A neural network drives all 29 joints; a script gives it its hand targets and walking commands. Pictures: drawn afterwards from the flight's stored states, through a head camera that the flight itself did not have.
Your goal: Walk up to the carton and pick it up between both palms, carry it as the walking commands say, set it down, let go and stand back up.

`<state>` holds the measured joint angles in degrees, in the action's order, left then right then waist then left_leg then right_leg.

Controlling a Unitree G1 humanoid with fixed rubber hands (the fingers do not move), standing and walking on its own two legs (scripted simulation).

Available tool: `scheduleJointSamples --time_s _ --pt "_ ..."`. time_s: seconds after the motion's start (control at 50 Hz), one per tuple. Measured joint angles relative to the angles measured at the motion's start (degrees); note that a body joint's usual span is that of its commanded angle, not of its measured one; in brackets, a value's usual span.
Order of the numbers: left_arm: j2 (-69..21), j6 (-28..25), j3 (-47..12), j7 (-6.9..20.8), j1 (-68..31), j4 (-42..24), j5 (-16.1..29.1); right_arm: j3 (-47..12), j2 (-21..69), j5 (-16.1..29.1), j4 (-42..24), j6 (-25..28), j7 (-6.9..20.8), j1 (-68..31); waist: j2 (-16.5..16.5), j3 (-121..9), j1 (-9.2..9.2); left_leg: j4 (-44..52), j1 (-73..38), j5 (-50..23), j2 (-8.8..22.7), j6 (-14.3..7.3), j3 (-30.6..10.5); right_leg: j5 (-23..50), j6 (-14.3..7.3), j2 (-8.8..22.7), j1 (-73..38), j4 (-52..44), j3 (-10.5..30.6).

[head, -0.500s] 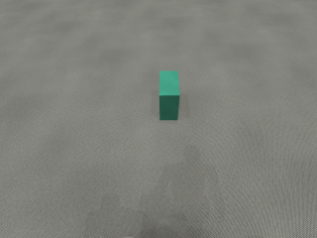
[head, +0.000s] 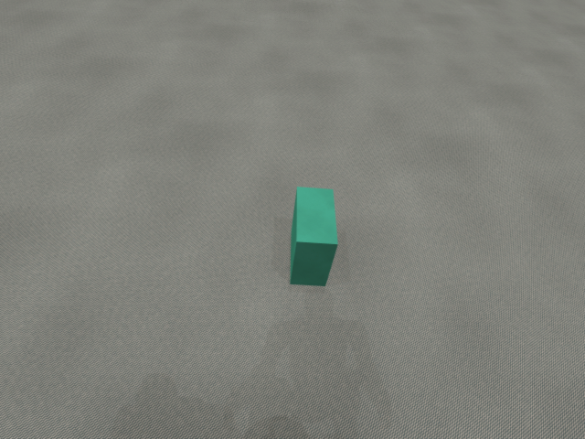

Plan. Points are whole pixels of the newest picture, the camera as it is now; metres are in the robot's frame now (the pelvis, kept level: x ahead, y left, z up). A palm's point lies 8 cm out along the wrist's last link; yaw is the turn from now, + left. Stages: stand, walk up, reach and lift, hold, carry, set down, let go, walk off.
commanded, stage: walk up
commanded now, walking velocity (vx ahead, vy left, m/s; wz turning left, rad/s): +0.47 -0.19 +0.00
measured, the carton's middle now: (311, 237) +0.95 -0.12 -0.64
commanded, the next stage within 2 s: none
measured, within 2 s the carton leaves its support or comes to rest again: neither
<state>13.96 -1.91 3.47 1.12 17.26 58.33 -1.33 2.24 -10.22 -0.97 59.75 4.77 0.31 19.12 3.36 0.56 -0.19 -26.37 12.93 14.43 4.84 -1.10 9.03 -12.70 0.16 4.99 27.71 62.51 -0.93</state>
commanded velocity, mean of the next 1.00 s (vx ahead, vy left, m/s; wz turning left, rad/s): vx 0.36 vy -0.07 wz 0.00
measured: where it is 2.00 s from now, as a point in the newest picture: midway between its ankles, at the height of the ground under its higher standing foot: (308, 371)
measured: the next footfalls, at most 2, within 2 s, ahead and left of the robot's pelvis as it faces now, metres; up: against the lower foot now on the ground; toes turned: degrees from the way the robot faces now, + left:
right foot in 0.32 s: +0.31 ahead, -0.20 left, +0.00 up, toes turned -7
left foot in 0.80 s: +0.44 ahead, +0.06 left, +0.00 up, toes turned +9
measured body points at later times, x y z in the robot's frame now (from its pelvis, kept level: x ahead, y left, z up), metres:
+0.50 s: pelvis +0.22 -0.09 +0.00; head +0.25 -0.10 +0.44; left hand +0.26 +0.16 -0.14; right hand +0.28 -0.34 -0.16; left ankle +0.18 +0.04 -0.66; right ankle +0.27 -0.19 -0.74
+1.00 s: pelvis +0.38 -0.04 +0.00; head +0.40 +0.01 +0.45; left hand +0.38 +0.20 -0.18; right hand +0.40 -0.29 -0.12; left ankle +0.40 +0.05 -0.74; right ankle +0.36 -0.21 -0.66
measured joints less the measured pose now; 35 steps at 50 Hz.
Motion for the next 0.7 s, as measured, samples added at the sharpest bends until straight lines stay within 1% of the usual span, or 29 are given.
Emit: scheduleJointSamples --time_s 0.04,0.08,0.18,0.24,0.28,0.3,0.32,0.34,0.36,0.38,0.4,0.42,0.44,0.5,0.56,0.6,0.64,0.7 --pt "-0.21 0.53 -0.19 0.31 -2.55 -1.03 0.04 -0.26 0.93 0.03 1.11 0.42 -0.17 3.22 -0.21 0.54 -0.91 2.19 -2.41 0.16 0.08 0.31 -0.31 2.6 0.74 0.64 3.17 -1.68 -0.17" --pt "-0.66 1.01 -0.39 0.68 -4.76 -1.8 0.16 -0.39 1.83 0.01 1.91 0.59 -0.35 5.78 -0.52 1.04 -1.92 4.38 -4.89 0.37 0.31 0.78 -0.56 5.31 1.15 1.0 5.11 -5.71 -0.53" --pt "-2.3 1.28 -1.03 1.6 -9.44 -3.49 0.75 -0.33 3.16 -0.18 2.88 0.46 -0.76 9.28 -1.02 2.09 -4.16 8.8 -10.74 1.52 1.06 2.73 -0.54 10.35 1.23 0.78 5.08 -21.75 -2.24" --pt "-3.2 1.05 -1.25 1.92 -11.43 -4.49 0.96 0.13 2.9 -0.34 3.13 0.14 -1.05 9.91 -1.34 2.08 -5.18 9.8 -13.59 3.42 1.59 4.43 -0.41 10.21 0.92 0.12 3.04 -28.85 -3.37" --pt "-3.53 0.71 -1.29 1.98 -12.25 -5.03 0.83 0.55 2.17 -0.45 3.26 -0.2 -1.23 10.0 -1.79 1.67 -5.52 9.37 -15.04 5.43 2.18 5.82 -0.44 7.92 0.67 -0.41 0.95 -32.1 -4.1" --pt "-3.61 0.21 -1.37 1.85 -12.51 -5.18 0.59 0.68 1.66 -0.4 3.38 -0.35 -1.22 10.05 -2.14 1.38 -5.33 7.82 -15.21 7.13 2.67 6.47 -0.52 6.27 0.43 -0.63 -0.66 -34.03 -4.96" --pt "-3.55 -0.61 -1.39 1.57 -12.75 -5.22 0.17 0.66 1.22 -0.44 3.46 -0.55 -1.14 10.13 -2.47 1.14 -4.96 3.5 -14.0 9.84 3.36 6.21 -0.82 6.13 -0.1 -0.82 -2.15 -35.46 -5.59" --pt "-3.58 -1.5 -1.25 1.09 -13.13 -4.97 -0.39 0.55 0.8 -0.45 3.49 -0.81 -1.02 9.28 -3.13 1.43 -4.18 -4.8 -10.79 12.35 4.25 4.97 -1.73 8.51 -0.69 -1.22 -1.51 -33.63 -6.04" --pt "-3.62 -2.01 -1.19 0.62 -13.06 -4.7 -0.56 0.53 0.36 -0.55 3.03 -1.12 -0.91 7.8 -3.85 1.91 -3.52 -15.11 -6.37 14.02 4.15 3.59 -4.05 7.33 -1.23 -1.61 -0.97 -31.04 -6.48" --pt "-3.51 -2.23 -1.17 0.28 -12.32 -4.37 -0.47 0.61 -0.11 -0.65 2.18 -1.24 -0.82 6.1 -4.32 2.3 -3.03 -24.43 -2.03 14.51 3.47 2.39 -5.95 5.51 -1.64 -1.88 -1.59 -30.11 -6.87" --pt "-3.31 -2.38 -1.12 0.03 -11.12 -3.85 -0.39 0.79 -0.59 -0.69 1.14 -1.19 -0.73 4.26 -4.65 2.6 -2.5 -31.33 1.73 13.81 2.83 1.55 -6.86 4.15 -1.93 -2.14 -3.04 -30.58 -7.18" --pt "-3.11 -2.5 -1.05 -0.18 -9.65 -3.2 -0.27 1.01 -1.09 -0.72 0.07 -1.12 -0.68 2.3 -4.95 2.79 -1.88 -35.54 4.9 12.53 2.46 1.14 -7.07 3.48 -2.11 -2.48 -4.88 -31.9 -7.42" --pt "-2.92 -2.62 -0.98 -0.39 -8.04 -2.44 -0.13 1.21 -1.54 -0.82 -0.91 -1.13 -0.62 0.33 -5.19 2.84 -1.2 -37.45 7.56 11.13 2.28 1.13 -6.88 3.54 -1.97 -2.82 -6.8 -33.68 -7.55" --pt "-2.58 -3.32 -1.05 -0.8 -3.13 -0.46 -0.03 1.9 -2.63 -1.14 -2.95 -2.37 -0.52 -4.76 -5.68 2.38 1.16 -37.92 14.11 6.84 1.55 2.2 -5.92 3.91 -2.11 -3.29 -11.51 -38.14 -7.36" --pt "-2.57 -3.66 -1.09 -1.13 1.92 0.68 0.05 2.56 -3.36 -1.03 -4.09 -4.3 -0.08 -8.33 -6.08 1.63 3.16 -34.98 18.13 2.5 1.12 3.5 -5.26 3.57 -1.72 -3.05 -15.36 -41.21 -6.59" --pt "-2.55 -3.49 -1.09 -1.16 4.8 1.07 0.12 2.56 -3.19 -0.73 -4.87 -5.13 0.42 -10.05 -5.92 1.29 3.87 -29.8 18.65 0.01 1.12 4.02 -5.12 3.18 -1.29 -2.74 -17.88 -43.0 -6.18" --pt "-2.45 -3.04 -1.08 -1.17 6.88 1.42 0.24 2.17 -2.48 -0.43 -5.71 -5.37 0.96 -11.44 -5.46 1.13 4.11 -22.78 17.44 -1.92 1.28 4.37 -5.07 2.54 -0.91 -2.64 -20.25 -44.35 -6.15" --pt "-2.44 -2.59 -1.11 -1.34 8.41 1.87 0.31 1.57 -1.42 -0.08 -6.26 -5.09 1.09 -12.87 -4.66 0.78 4.67 -14.72 14.51 -2.34 1.06 4.82 -4.55 0.96 -0.19 -2.61 -22.72 -45.05 -6.31"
